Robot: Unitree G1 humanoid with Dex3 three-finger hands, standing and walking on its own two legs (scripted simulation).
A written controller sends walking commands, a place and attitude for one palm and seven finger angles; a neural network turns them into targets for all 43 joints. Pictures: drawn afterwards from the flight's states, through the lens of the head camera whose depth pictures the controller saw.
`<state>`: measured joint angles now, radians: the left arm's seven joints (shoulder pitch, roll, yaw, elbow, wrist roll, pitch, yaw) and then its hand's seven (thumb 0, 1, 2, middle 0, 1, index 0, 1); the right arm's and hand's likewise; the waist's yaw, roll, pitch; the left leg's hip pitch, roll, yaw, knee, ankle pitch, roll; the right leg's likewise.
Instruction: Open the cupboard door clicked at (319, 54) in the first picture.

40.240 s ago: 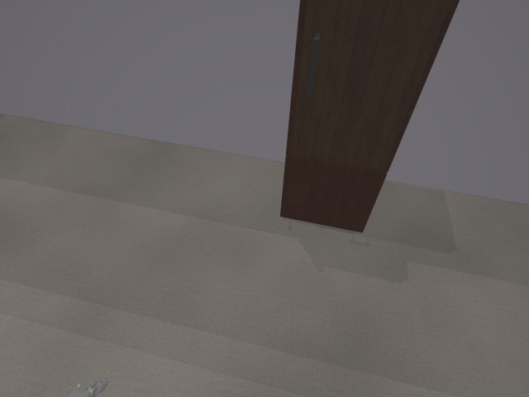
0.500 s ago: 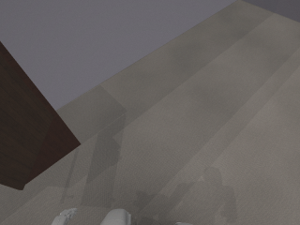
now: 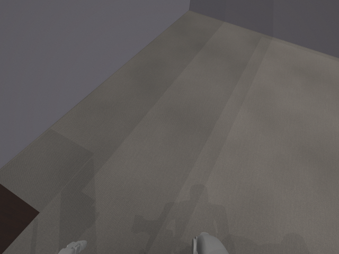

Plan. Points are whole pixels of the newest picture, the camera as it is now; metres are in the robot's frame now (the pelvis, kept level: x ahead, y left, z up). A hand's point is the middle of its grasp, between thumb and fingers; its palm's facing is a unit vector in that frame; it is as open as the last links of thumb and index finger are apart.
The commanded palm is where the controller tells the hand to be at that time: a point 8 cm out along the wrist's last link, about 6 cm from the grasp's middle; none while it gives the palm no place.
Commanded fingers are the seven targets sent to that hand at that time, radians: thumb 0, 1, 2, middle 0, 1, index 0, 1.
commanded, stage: walk to a spot facing it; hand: left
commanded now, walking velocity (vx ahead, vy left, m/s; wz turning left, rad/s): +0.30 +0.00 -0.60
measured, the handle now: out of the picture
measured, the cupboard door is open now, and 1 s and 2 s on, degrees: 44 44 44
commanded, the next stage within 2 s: turn to face it in 1.06 s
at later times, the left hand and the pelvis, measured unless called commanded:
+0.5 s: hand (143, 207) +0.26 +0.08 -0.16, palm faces -0.21 -0.95 -0.22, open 7.3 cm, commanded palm none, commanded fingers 0.00 0.90 0.90 -0.20 -0.30 -0.20 -0.30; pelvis +0.18 -0.10 +0.00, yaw -15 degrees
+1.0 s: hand (167, 129) +0.56 +0.03 -0.17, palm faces -0.37 -0.92 -0.17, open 7.4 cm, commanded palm none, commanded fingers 0.00 0.90 0.90 -0.20 -0.30 -0.20 -0.30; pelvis +0.44 -0.12 +0.00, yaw -26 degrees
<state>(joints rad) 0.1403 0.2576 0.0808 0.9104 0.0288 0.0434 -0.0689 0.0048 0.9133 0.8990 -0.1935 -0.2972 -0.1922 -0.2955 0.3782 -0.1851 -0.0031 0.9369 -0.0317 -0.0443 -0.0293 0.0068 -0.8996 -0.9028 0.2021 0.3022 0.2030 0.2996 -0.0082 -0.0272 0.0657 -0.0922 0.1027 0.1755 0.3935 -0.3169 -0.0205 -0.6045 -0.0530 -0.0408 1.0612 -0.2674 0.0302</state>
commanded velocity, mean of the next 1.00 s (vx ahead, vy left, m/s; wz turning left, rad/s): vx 0.34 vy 0.00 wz -0.39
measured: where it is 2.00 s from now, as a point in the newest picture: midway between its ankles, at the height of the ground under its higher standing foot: (217, 176)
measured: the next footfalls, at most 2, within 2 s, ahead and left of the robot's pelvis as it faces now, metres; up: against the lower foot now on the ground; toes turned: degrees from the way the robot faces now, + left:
right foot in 0.18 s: +0.17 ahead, -0.14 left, +0.00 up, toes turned -14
left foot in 0.76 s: +0.48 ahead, -0.03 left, +0.00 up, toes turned -15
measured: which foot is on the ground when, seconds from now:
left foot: down 0.00-0.18, up 0.20-0.74, down 0.76-1.00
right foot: up 0.00-0.16, down 0.18-0.76, up 0.78-1.00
